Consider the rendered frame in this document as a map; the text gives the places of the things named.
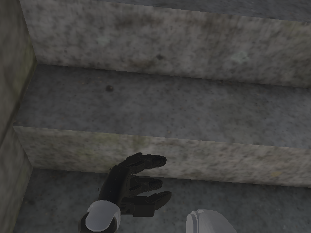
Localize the robot left forearm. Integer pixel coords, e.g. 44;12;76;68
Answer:
78;200;121;233

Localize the left robot hand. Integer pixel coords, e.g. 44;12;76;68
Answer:
97;152;172;217

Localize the right robot thigh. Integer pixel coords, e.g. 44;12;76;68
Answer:
186;210;237;233

